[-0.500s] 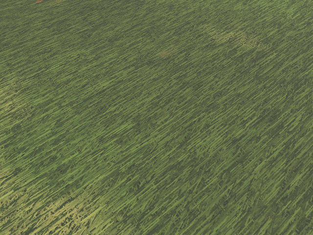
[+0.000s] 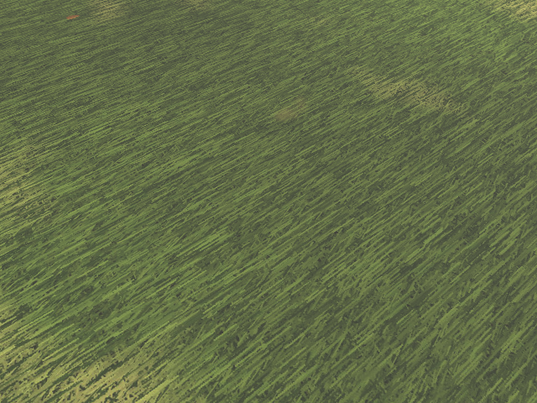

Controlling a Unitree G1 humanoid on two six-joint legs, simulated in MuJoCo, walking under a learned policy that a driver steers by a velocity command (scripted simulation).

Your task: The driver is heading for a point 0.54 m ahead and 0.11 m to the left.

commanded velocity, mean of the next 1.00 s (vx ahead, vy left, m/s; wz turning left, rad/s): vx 0.39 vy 0.00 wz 0.14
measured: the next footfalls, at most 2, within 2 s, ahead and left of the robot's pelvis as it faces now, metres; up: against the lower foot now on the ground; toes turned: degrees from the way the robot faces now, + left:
right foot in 0.52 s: +0.44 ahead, -0.13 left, +0.00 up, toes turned -2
left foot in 1.00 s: +0.62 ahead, +0.12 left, +0.00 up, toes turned +11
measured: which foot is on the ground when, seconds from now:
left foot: down 0.00-0.52, up 0.54-0.98, down 1.00-1.00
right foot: down 0.00-0.04, up 0.06-0.50, down 0.52-1.00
